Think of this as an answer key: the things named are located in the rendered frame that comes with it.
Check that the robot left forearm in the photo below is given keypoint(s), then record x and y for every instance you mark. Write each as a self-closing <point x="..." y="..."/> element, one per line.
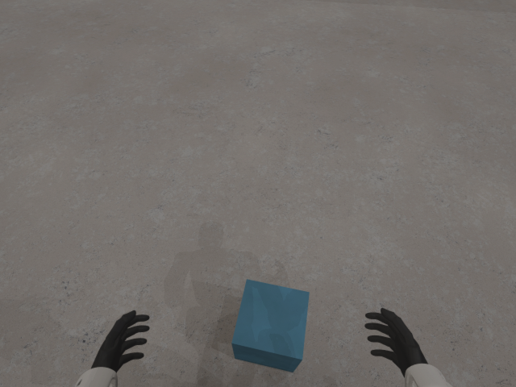
<point x="98" y="377"/>

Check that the robot right forearm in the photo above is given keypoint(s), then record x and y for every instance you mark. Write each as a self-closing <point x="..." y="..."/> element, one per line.
<point x="424" y="375"/>

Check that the carton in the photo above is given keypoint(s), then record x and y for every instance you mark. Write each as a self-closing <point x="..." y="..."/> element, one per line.
<point x="271" y="326"/>

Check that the left robot hand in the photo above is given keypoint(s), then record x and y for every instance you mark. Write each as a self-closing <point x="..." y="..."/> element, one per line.
<point x="110" y="354"/>

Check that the right robot hand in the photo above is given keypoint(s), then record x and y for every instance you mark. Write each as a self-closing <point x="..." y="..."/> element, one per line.
<point x="406" y="351"/>

